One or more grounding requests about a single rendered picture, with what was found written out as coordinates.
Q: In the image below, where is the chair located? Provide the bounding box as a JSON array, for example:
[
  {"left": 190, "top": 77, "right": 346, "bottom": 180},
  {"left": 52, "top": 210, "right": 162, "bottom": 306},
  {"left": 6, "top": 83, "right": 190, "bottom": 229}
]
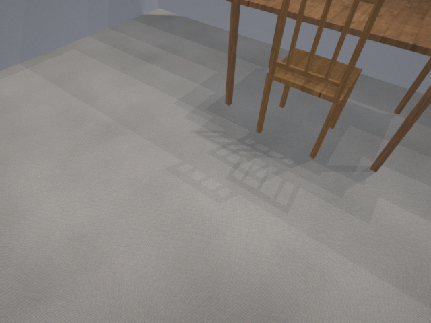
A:
[{"left": 256, "top": 0, "right": 385, "bottom": 159}]

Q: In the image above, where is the table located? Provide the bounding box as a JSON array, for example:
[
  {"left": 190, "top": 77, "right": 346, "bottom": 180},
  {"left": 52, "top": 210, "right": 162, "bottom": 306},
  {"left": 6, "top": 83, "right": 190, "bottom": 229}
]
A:
[{"left": 225, "top": 0, "right": 431, "bottom": 172}]

